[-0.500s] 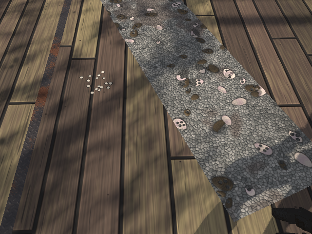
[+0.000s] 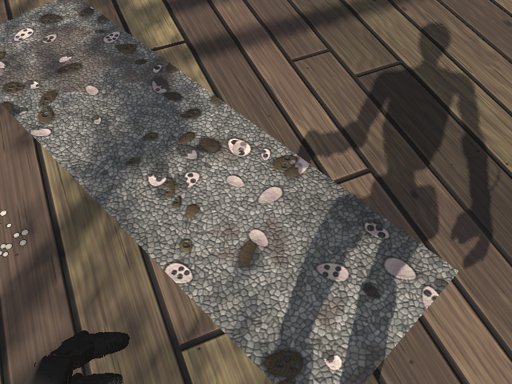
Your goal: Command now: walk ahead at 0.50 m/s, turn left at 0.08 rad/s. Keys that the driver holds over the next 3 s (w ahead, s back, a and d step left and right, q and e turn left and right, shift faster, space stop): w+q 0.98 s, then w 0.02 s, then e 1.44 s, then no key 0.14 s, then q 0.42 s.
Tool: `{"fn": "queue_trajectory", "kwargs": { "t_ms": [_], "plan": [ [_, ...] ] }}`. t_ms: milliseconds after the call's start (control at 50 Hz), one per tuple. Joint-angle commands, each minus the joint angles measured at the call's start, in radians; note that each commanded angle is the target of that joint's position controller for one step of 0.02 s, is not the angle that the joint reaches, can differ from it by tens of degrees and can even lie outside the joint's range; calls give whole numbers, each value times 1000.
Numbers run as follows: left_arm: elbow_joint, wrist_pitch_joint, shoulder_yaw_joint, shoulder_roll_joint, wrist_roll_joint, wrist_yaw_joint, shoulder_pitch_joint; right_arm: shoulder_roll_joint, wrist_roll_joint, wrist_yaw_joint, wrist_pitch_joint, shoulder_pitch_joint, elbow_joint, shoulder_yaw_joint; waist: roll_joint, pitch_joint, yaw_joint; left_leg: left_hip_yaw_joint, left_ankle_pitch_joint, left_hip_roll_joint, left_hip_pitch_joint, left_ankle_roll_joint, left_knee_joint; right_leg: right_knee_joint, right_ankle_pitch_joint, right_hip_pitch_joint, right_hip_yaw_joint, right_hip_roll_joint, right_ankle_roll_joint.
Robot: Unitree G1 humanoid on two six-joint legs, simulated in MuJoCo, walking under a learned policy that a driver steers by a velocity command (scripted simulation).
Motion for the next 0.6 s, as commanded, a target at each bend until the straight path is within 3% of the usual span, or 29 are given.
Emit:
{"fn": "queue_trajectory", "kwargs": {
  "t_ms": [20, 40, 60, 100, 140, 220, 280, 340, 400, 440, 460, 480, 500, 520, 540, 560, 580, 600],
  "plan": [
    [34, -12, 67, 190, 3, 18, 341, -163, 35, 7, -43, -83, -125, -28, -106, -269, 202, -171, -1, -3, -644, 29, 474, -266, -24, 725, 511, -367, -213],
    [44, -19, 58, 157, -1, 15, 285, -142, 22, 0, -42, -111, -127, -24, -66, -190, 162, -149, 85, 41, -623, 25, 416, -291, 43, 602, 397, -317, -181],
    [47, -25, 51, 124, 1, 12, 233, -132, 3, -4, -35, -113, -123, -28, -70, -137, 127, -145, 149, 66, -590, 17, 372, -325, 84, 504, 317, -281, -163],
    [54, -46, 48, 93, 11, 9, 186, -95, 6, -3, -4, -46, -96, -26, -88, -118, 75, -154, 236, 89, -484, 3, 354, -406, 109, 388, 220, -252, -155],
    [79, -66, 54, 98, 11, 12, 171, -61, 6, -7, 18, -46, -96, -22, -62, -75, 55, -161, 276, 92, -494, -14, 325, -456, 166, 334, 140, -253, -158],
    [121, -71, 62, 115, 19, 29, 187, -43, -1, -3, 21, -135, -129, -19, -46, -18, 71, -172, 465, 83, -572, -25, 140, -487, 209, 357, -2, -226, -130],
    [141, -63, 70, 145, 12, 38, 208, -20, -6, 18, 14, -232, -161, -6, -29, 13, 108, -111, 577, 70, -552, -11, -36, -499, 215, 384, -77, -225, -113],
    [173, -46, 80, 170, -2, 43, 262, -16, -6, 37, 14, -324, -208, 0, -13, 46, 143, -73, 557, 62, -591, 18, -137, -478, 241, 483, -110, -262, -105],
    [190, -20, 89, 194, -17, 47, 275, -32, -6, 55, 16, -358, -249, -6, -28, 40, 134, -26, 452, 33, -591, 61, -187, -395, 404, 583, -141, -288, -81],
    [185, -5, 97, 225, -22, 55, 255, -65, -6, 59, 23, -299, -255, -25, -65, -31, 84, 36, 351, -36, -466, 101, -181, -249, 737, 611, -167, -284, -55],
    [180, 4, 98, 234, -25, 58, 243, -98, -4, 56, 28, -200, -237, -45, -70, -92, 25, 60, 320, -80, -337, 127, -188, -99, 848, 593, -181, -269, -40],
    [175, 7, 92, 224, -30, 61, 229, -150, -2, 43, 31, -42, -198, -77, -47, -175, -63, 54, 371, -123, -98, 166, -252, 120, 803, 493, -204, -229, -5],
    [156, -3, 69, 166, -2, 62, 263, -243, 3, 20, 44, 80, -175, -108, 105, -259, -92, -195, 404, 20, 190, 227, -278, 439, 377, 235, -202, -169, 45],
    [100, -34, 33, 51, 10, 52, 319, -314, 1, 19, 32, 5, -212, -112, 308, -357, 28, -812, 203, 252, 454, 438, -448, 789, -432, -178, -50, 73, 107],
    [91, -72, 47, 151, -21, 35, 226, -226, -6, 31, 15, 19, -229, -86, 154, -415, -48, -887, 136, 280, 473, 421, -549, 835, -426, -274, 157, 30, 81],
    [64, -89, 51, 168, -51, 27, 153, -175, -13, 31, 2, -3, -222, -72, 111, -279, -42, -735, 184, 249, 375, 374, -548, 793, -347, -322, 147, -13, 57],
    [67, -97, 46, 151, -37, 34, 144, -152, -10, 32, -7, -60, -222, -65, 17, -174, 10, -605, 313, 199, 219, 335, -543, 689, -270, -291, 140, -60, 48],
    [78, -94, 54, 160, -7, 41, 144, -116, -12, 28, -10, -117, -231, -55, 13, -143, 43, -516, 427, 161, 114, 310, -544, 597, -224, -228, 139, -92, 53]
  ]
}}
Next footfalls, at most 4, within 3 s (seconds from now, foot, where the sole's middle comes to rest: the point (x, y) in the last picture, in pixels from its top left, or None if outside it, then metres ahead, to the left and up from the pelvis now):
0.48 left None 0.40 0.17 -0.76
0.98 right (214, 274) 0.74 0.10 -0.76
1.38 left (125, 292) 0.70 0.35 -0.76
1.78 right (217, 265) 0.77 0.09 -0.76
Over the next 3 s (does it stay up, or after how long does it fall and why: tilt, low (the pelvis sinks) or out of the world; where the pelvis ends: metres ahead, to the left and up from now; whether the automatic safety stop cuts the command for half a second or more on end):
stays up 0.68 0.17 0.01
